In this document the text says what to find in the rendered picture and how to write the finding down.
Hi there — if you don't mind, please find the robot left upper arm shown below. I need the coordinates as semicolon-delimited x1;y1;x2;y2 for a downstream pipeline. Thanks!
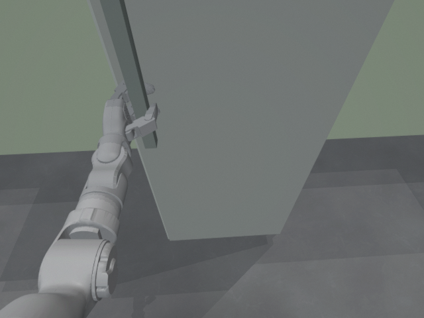
0;239;118;318

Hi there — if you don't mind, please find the robot left hand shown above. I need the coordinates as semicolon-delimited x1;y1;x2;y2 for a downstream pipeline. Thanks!
102;80;160;144

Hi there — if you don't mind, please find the handle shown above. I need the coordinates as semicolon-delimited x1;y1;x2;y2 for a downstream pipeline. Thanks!
100;0;158;148

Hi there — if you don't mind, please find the fridge door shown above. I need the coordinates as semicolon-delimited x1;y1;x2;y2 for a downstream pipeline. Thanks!
90;0;395;240

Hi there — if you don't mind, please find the robot left forearm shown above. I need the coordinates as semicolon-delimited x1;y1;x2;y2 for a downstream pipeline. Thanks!
38;134;133;291

